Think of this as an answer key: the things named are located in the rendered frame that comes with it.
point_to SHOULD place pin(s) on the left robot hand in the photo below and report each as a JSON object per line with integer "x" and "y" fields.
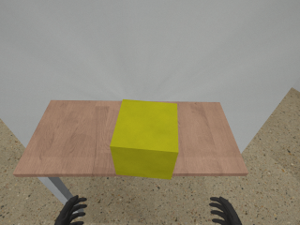
{"x": 66, "y": 215}

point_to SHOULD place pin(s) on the carton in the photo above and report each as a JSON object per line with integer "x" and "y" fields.
{"x": 145, "y": 139}

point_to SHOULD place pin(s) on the right robot hand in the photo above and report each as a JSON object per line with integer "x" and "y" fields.
{"x": 229, "y": 214}

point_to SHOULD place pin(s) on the table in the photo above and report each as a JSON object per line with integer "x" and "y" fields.
{"x": 73, "y": 139}

